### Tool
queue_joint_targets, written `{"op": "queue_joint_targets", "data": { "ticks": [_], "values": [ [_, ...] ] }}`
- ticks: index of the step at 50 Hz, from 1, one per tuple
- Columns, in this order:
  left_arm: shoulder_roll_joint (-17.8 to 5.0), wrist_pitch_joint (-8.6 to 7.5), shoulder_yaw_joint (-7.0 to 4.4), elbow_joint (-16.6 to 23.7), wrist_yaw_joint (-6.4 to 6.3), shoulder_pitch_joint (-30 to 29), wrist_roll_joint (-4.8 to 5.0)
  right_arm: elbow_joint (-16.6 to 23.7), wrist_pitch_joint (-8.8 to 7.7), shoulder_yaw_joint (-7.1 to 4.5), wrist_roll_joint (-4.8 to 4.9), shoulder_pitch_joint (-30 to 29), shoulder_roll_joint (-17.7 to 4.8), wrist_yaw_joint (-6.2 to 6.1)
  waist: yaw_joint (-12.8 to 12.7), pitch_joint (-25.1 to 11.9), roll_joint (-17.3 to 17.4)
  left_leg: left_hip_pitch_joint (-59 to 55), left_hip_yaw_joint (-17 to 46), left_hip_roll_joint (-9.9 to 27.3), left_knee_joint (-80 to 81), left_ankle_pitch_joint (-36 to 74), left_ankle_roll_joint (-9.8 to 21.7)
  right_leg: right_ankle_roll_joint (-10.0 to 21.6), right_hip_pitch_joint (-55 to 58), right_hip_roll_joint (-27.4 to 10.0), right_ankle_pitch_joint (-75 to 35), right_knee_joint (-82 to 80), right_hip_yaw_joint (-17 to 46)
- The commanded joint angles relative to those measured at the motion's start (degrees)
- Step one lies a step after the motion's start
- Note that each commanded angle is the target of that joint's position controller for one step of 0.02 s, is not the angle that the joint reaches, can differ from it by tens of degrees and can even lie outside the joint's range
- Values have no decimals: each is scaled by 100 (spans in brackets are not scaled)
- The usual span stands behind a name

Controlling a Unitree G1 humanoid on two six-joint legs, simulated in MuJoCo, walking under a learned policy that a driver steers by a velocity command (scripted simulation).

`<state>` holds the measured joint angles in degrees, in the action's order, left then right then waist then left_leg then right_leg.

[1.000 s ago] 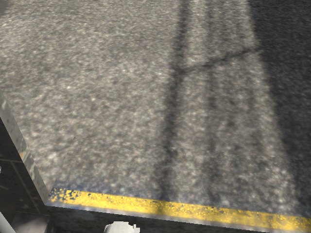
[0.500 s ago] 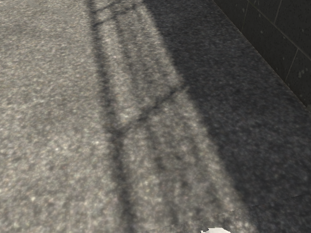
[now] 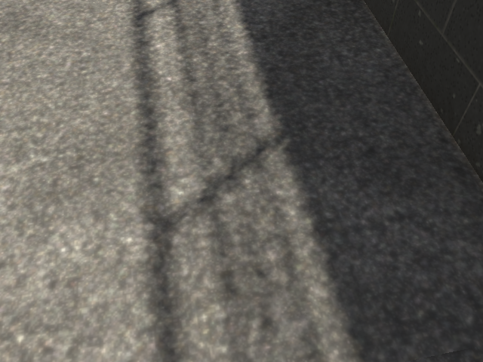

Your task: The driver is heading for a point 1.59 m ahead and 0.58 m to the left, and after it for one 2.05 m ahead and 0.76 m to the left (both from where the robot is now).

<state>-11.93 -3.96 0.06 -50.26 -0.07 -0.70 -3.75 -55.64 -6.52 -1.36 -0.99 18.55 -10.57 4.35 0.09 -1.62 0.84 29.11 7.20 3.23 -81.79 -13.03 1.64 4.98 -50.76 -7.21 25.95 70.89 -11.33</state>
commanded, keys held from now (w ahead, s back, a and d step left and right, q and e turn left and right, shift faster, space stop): q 0.60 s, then no key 0.18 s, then w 0.22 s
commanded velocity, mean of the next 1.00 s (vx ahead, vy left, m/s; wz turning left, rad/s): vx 0.05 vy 0.00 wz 0.43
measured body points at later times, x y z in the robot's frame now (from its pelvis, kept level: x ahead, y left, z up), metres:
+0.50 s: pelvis +0.02 +0.06 +0.09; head +0.01 +0.07 +0.54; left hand +0.15 +0.36 +0.00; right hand +0.19 -0.17 -0.01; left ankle +0.02 +0.17 -0.63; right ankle +0.04 -0.07 -0.55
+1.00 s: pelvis +0.06 +0.05 +0.11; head +0.07 +0.04 +0.56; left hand -0.04 +0.28 -0.02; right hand +0.32 -0.09 -0.01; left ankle +0.02 +0.20 -0.50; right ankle +0.09 -0.03 -0.62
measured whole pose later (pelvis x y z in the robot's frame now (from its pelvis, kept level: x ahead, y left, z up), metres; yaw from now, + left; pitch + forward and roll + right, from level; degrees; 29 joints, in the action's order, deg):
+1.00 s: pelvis +0.06 +0.05 +0.11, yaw +28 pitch +7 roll +1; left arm -12.5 -5.9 -1.5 -53.4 0.4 20.2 -2.8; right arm -48.7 -3.6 -2.7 -3.8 9.4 -15.1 0.9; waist -5.5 -7.7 0.0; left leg 49.1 6.7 -3.4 -78.6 -15.8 -2.6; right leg 7.2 -21.1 3.4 20.6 31.2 2.3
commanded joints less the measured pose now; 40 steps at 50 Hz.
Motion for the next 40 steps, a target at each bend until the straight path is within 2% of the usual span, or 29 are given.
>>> {"op": "queue_joint_targets", "data": {
  "ticks": [1,2,3,6,7,9,11,14,15,16,17,18,19,20,21,22,23,25,26,28,30,32,34,35,36,37,38,39,40],
  "values": [
    [-111,-191,-130,-210,-85,368,264,206,111,78,-95,60,242,-166,-121,-1070,-92,1490,302,88,-1829,-464,148,809,2259,-1367,-409,-3980,3098],
    [139,-202,-66,-210,-153,169,248,240,183,98,-151,-17,221,-204,43,-900,-99,1467,292,156,-1745,-572,159,737,2053,-1370,-481,-4104,2892],
    [170,-228,-61,-135,-248,-53,200,235,234,98,-120,-144,171,-198,90,-832,-63,1407,244,89,-1719,-586,66,708,1844,-1321,-725,-4162,2571],
    [-44,-409,-83,-31,-490,-210,54,386,238,3,-122,-431,-326,-42,167,-789,15,1035,138,43,-1020,-41,-102,500,1660,-1036,-653,-4526,1375],
    [-305,-479,-134,-30,-481,-128,56,569,211,-90,-188,-571,-615,-31,196,-725,-25,899,80,111,-347,3,-237,462,1853,-1029,-449,-4704,1142],
    [-549,-532,-236,39,-478,-80,107,717,135,-172,-239,-781,-830,-66,123,-513,-299,922,76,70,-285,-75,-373,471,2218,-1107,-387,-4816,1059],
    [-632,-519,-249,7,-436,143,109,849,113,-203,-224,-887,-903,-84,63,-332,-415,1255,260,163,-38,-171,-307,595,2803,-1410,-304,-4964,1081],
    [-587,-530,-237,13,-435,443,77,1068,91,-201,-319,-1153,-891,-150,-103,-367,-367,1313,114,364,716,-553,-293,586,3337,-1704,4,-4895,947],
    [-753,-546,-330,-51,-401,307,68,1186,82,-147,-188,-1171,-763,-166,2,-355,-239,973,148,558,2216,-1199,-312,343,3494,-1611,64,-5104,749],
    [-1105,-460,-465,-35,-301,94,297,1158,31,-141,-49,-1210,-661,-52,25,-301,-126,276,-811,159,4299,-2320,-484,301,3643,-1007,234,-4857,168],
    [-1162,-334,-516,4,-247,-43,271,830,-23,-222,57,-777,-755,15,31,-211,168,-635,-1233,-123,5535,-432,-483,237,3316,-895,989,-4412,-48],
    [-1026,-198,-495,-30,-111,-40,56,423,-70,-388,29,-326,-955,-16,0,-159,213,-1694,-1124,-357,5801,718,-428,113,2614,-846,1497,-3740,-3],
    [-732,-258,-459,333,-80,-137,89,565,-239,-689,157,-260,-1711,-186,52,-220,1100,-1642,-848,-436,5586,278,-108,22,2388,-491,1133,-3338,-115],
    [-517,-313,-388,727,-101,-820,75,489,-366,-791,119,33,-1976,-376,379,-68,1694,-1524,806,264,5940,-292,718,-372,1507,-67,960,-2490,-371],
    [-302,-310,-310,780,-140,-1042,21,584,-429,-730,3,-203,-1832,-458,441,-274,1451,-1903,1381,342,6089,-111,914,-510,1047,-12,791,-1281,-12],
    [-183,-268,-292,734,-171,-920,54,692,-419,-592,-41,-500,-1489,-438,307,-466,1127,-1865,1554,377,6013,267,863,-534,839,46,484,-225,591],
    [-385,-194,-369,651,-182,-596,172,969,-366,-470,-34,-1008,-1189,-388,134,-578,866,-1512,1679,490,5909,702,877,-542,904,191,201,975,1140],
    [-633,-44,-382,797,-190,-446,131,1415,-72,-378,127,-1276,-1047,-443,56,-638,-135,-674,1956,526,5686,-38,1065,-755,652,472,-365,1562,2003],
    [-657,-64,-367,882,-203,-195,93,1581,-3,-332,143,-1368,-986,-479,-81,-626,-124,-767,2080,545,5645,13,1200,-853,395,547,-401,1529,2031],
    [-707,-77,-335,915,-258,148,-35,1719,39,-318,95,-1225,-864,-516,-27,-728,-71,-1104,2420,626,5672,161,1334,-1115,192,504,-230,1093,2131],
    [-688,-12,-238,1130,-268,-27,-94,1751,8,-333,29,-893,-847,-625,280,-816,-10,-1185,2637,535,5609,315,1301,-1327,220,584,161,251,2048],
    [-642,34,-180,1266,-223,-184,-86,1821,43,-354,51,-689,-890,-617,457,-955,-32,-1311,2513,391,5418,427,1175,-1386,336,687,646,-648,1815],
    [-463,115,-69,1264,-74,49,-81,1924,87,-340,98,-756,-924,-556,409,-989,83,-1266,2214,81,5202,387,894,-1242,933,788,847,-2342,1515],
    [-467,137,-88,1122,-17,455,-26,2047,175,-346,88,-1052,-1013,-493,169,-960,63,-708,1941,-193,5165,-56,719,-1133,1826,906,58,-3359,1248],
    [-455,142,-153,897,44,1099,54,2162,202,-307,-26,-1660,-1076,-366,-247,-821,228,316,2106,-87,5249,-914,580,-989,3226,686,-1226,-3623,1356],
    [-594,26,-289,525,93,1928,5,2066,169,-247,71,-1716,-908,-251,-623,-717,212,1415,1602,-347,4779,-1213,519,-653,4549,900,-1145,-3226,934],
    [-1224,-52,-434,699,88,1200,164,2072,180,-154,103,-1360,-562,-121,-427,-487,-937,2161,826,-914,3843,-747,-20,591,4403,383,-638,-4136,2608],
    [-1391,-53,-470,971,173,456,287,1983,233,-130,-57,-1097,-580,-185,-216,-554,-1332,2630,422,-1151,2324,-1038,-650,1667,4201,-482,282,-4886,4666],
    [-1028,-120,-339,1058,215,244,243,1699,231,-149,-102,-949,-610,-300,-177,-578,-725,3076,971,-869,888,-859,-830,1667,3976,-851,1074,-5045,5507]
  ]
}}
Next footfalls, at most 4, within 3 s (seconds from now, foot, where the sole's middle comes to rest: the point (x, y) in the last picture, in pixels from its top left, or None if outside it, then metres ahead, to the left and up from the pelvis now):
0.36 left None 0.06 0.18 -0.66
0.74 right None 0.12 -0.01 -0.66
1.22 left None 0.11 0.26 -0.66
1.66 right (160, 321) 0.52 0.24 -0.66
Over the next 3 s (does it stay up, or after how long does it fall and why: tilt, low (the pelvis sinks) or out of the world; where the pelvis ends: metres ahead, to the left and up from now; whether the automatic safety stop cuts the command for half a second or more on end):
stays up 0.51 0.36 0.11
